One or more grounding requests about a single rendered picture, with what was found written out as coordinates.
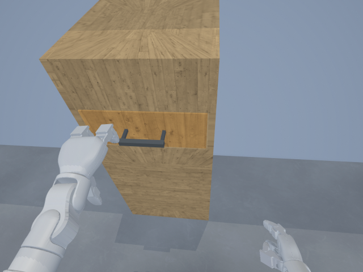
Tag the left robot forearm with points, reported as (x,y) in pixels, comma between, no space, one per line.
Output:
(55,227)

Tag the robot left hand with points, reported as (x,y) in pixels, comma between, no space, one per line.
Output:
(83,153)

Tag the right robot forearm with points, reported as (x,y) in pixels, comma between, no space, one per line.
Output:
(295,266)

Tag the robot right hand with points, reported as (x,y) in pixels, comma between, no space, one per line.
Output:
(274,255)

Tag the drawer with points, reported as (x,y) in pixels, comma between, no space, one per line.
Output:
(183,129)

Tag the handle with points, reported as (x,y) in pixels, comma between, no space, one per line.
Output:
(141,142)

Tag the cabinet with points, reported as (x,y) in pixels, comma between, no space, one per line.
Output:
(151,56)

